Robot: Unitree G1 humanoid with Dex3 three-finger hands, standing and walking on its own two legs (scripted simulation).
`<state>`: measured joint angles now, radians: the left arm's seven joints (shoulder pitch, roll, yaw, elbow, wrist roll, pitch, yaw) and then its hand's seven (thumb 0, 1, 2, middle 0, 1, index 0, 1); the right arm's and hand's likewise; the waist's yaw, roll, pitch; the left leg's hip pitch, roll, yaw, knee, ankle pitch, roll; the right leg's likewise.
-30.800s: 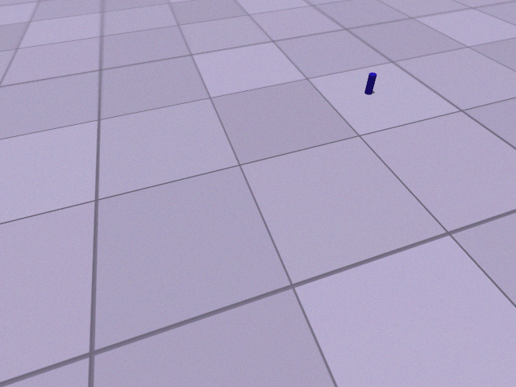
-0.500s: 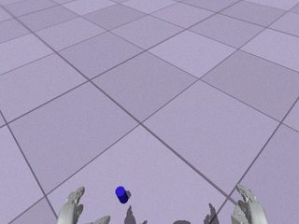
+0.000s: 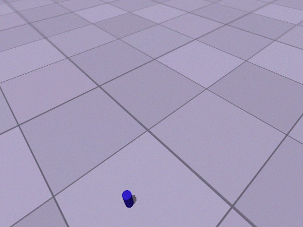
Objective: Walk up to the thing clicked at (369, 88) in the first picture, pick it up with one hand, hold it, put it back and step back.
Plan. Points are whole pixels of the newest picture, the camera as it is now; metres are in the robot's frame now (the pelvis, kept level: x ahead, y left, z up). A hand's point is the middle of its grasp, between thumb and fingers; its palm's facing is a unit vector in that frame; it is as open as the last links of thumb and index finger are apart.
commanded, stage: stand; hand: left
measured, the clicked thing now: (128, 199) +0.42 +0.19 -0.69
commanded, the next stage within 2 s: step back in 1.68 s
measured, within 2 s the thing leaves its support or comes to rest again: neither
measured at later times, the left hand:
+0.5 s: hand out of the picture +0.02 +0.24 -0.14, palm faces +0.00 -0.93 -0.36, open 7.4 cm
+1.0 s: hand out of the picture +0.09 +0.23 -0.14, palm faces -0.02 -0.94 -0.34, open 7.4 cm
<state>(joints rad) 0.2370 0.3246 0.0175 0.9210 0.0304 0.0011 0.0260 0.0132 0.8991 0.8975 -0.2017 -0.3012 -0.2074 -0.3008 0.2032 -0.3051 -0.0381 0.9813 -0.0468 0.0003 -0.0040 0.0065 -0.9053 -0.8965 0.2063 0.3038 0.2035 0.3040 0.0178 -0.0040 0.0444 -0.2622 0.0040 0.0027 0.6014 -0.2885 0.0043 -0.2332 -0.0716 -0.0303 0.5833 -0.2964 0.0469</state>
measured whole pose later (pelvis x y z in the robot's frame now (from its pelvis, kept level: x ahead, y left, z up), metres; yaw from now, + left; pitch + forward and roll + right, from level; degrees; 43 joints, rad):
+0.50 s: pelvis -0.01 -0.01 +0.01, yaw +0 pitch -4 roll +0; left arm 0.19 0.32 0.00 1.13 0.02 -0.01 0.02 0.01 0.91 0.90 -0.20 -0.30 -0.21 -0.30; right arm 0.16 -0.33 -0.03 1.12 -0.03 0.01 0.01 0.00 -0.91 -0.90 0.21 0.30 0.20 0.30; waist 0.02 0.02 0.06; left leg -0.16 0.01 0.00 0.40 -0.17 -0.01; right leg -0.14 -0.06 -0.04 0.41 -0.19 0.03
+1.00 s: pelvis +0.01 -0.01 +0.02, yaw -1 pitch -3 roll +0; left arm 0.10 0.32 0.00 1.14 0.02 -0.02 0.01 0.01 0.91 0.90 -0.20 -0.30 -0.21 -0.30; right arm 0.11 -0.33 -0.01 1.15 -0.02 0.00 0.00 0.00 -0.91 -0.90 0.21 0.30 0.20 0.30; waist 0.00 0.01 0.05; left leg -0.11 0.02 0.01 0.33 -0.16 -0.02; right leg -0.10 -0.05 -0.03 0.34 -0.18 0.03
